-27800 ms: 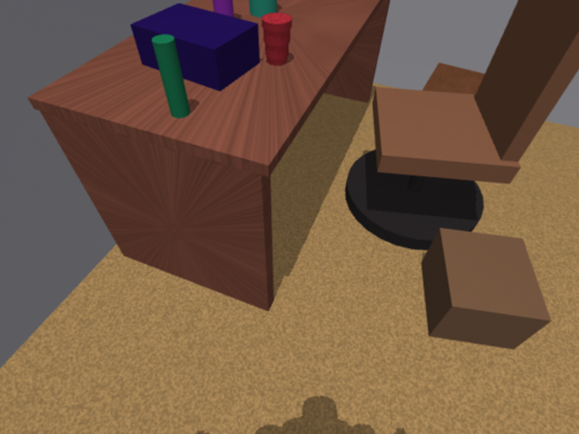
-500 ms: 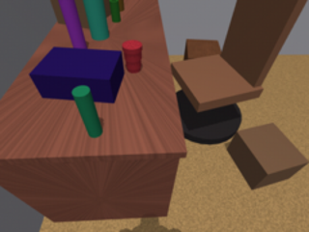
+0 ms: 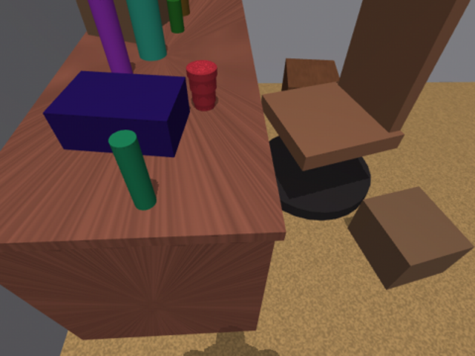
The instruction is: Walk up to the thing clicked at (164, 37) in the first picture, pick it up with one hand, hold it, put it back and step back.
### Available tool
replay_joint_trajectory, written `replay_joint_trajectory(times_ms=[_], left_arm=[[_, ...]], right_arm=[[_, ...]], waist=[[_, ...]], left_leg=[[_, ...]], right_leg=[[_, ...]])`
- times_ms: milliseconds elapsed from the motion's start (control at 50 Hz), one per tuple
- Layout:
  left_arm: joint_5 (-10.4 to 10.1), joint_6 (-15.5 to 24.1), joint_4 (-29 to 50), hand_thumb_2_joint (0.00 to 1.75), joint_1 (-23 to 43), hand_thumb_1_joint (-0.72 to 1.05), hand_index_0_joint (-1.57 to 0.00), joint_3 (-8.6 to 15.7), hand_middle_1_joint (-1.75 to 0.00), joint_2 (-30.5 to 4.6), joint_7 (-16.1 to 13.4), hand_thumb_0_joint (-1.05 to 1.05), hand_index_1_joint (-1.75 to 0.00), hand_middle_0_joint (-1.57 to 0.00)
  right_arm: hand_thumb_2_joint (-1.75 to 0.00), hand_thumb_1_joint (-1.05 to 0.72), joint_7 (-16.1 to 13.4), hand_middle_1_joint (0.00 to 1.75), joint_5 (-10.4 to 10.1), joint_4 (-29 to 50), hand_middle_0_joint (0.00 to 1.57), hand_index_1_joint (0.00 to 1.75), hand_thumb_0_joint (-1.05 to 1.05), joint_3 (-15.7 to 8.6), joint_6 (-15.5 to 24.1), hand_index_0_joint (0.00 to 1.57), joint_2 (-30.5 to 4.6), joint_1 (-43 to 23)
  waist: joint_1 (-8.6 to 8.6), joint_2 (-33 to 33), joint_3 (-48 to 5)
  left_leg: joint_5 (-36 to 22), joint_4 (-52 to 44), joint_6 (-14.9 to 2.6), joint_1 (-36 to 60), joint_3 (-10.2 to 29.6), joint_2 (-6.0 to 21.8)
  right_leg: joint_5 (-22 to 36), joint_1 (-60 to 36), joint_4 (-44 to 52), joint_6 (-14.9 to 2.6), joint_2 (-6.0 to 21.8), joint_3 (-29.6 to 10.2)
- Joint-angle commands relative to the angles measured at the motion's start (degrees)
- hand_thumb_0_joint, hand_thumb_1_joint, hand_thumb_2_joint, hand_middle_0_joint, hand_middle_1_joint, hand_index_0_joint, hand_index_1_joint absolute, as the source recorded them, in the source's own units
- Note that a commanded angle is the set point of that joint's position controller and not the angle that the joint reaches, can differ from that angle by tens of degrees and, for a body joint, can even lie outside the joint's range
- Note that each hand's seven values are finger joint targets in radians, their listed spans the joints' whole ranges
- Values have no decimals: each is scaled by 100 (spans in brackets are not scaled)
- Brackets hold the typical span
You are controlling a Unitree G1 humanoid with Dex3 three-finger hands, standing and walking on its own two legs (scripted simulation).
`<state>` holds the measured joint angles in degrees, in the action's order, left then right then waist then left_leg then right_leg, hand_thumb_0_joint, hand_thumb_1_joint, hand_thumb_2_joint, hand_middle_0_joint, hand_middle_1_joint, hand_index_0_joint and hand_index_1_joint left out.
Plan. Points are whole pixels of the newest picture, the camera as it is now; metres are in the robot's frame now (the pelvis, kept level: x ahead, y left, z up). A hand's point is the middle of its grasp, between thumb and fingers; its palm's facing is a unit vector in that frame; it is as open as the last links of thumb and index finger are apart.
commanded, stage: stand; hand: left
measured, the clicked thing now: (135, 173) +0.46 +0.21 +0.04
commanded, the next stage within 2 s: none
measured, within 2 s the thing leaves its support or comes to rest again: neither
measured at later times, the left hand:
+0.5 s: hand out of the picture +0.07 +0.25 -0.16, palm faces -0.02 -0.94 -0.35, open 7.4 cm
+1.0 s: hand out of the picture +0.08 +0.25 -0.16, palm faces -0.03 -0.94 -0.35, open 7.4 cm
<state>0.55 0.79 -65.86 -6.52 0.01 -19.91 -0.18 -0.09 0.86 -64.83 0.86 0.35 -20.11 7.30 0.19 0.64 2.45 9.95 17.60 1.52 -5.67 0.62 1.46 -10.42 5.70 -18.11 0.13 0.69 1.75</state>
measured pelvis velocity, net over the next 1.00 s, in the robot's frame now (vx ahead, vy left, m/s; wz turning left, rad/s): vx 0.01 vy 0.00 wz -0.01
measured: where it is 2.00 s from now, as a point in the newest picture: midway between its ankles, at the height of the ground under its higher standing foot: outside the picture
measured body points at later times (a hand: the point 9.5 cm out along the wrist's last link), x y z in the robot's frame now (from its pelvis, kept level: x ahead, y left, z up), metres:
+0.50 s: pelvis +0.00 +0.00 +0.00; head +0.01 +0.00 +0.45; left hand +0.07 +0.30 -0.13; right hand +0.07 -0.30 -0.14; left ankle +0.00 +0.14 -0.75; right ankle +0.00 -0.12 -0.75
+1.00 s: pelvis +0.01 +0.00 +0.00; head +0.02 +0.00 +0.45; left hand +0.08 +0.30 -0.13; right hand +0.08 -0.30 -0.14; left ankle +0.00 +0.14 -0.75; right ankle +0.00 -0.12 -0.75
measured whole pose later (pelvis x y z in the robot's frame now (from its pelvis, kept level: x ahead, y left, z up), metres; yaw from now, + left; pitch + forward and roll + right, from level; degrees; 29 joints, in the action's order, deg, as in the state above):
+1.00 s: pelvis +0.01 +0.00 +0.00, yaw +0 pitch -2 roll +0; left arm 0.6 0.7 -65.2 -6.6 0.2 -19.9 -0.1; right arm -0.2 0.8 -64.3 0.8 0.5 -20.1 6.8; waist 0.1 0.4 2.9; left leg 10.5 17.2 1.5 -5.2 0.3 1.5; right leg -10.9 5.4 -17.9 0.1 0.6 1.5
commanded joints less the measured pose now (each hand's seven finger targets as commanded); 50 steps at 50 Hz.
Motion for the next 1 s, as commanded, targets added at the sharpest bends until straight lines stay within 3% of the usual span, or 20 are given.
replay_joint_trajectory(times_ms=[0,160,540,660,840,900,980], left_arm=[[-6,109,337,90,236,90,-20,224,-30,-1294,-59,0,-30,-20],[-4,90,341,90,197,90,-20,222,-30,-1262,-44,0,-30,-20],[-14,119,362,90,165,90,-20,220,-30,-1255,-51,0,-30,-20],[-14,100,365,90,169,90,-20,224,-30,-1253,-49,0,-30,-20],[-10,106,390,90,179,90,-20,234,-30,-1246,-50,0,-30,-20],[-6,95,374,90,170,90,-20,231,-30,-1226,-50,0,-30,-20],[-8,106,385,90,147,90,-20,229,-30,-1239,-49,0,-30,-20]], right_arm=[[-90,-90,-55,30,-17,324,20,30,0,-252,113,20,-1174,-197],[-90,-90,-54,30,-17,295,20,30,0,-236,123,20,-1185,-174],[-90,-90,-56,30,-28,321,20,30,0,-251,132,20,-1197,-163],[-90,-90,-58,30,-25,330,20,30,0,-248,117,20,-1161,-171],[-90,-90,-59,30,-28,360,20,30,0,-242,131,20,-1173,-193],[-90,-90,-63,30,-30,347,20,30,0,-250,122,20,-1199,-231],[-90,-90,-61,30,-36,361,20,30,0,-247,133,20,-1187,-217]], waist=[[-9,-62,-400],[-23,-26,-279],[-25,-62,-414],[-18,-55,-347],[-26,-43,-399],[-33,4,-321],[-38,-34,-458]], left_leg=[[-660,-214,-218,-28,441,583],[-427,-285,-215,-82,442,571],[-1009,-195,-218,75,432,618],[-814,-218,-205,19,415,588],[-980,-202,-225,105,407,628],[-757,-243,-214,46,415,600],[-1121,-186,-229,172,410,635]], right_leg=[[827,-101,293,-122,724,-581],[614,-1,353,-110,703,-591],[1167,-148,230,-122,733,-564],[1010,-109,281,-127,720,-562],[1156,-150,246,-128,728,-563],[926,-65,314,-100,709,-567],[1257,-157,239,-114,733,-563]])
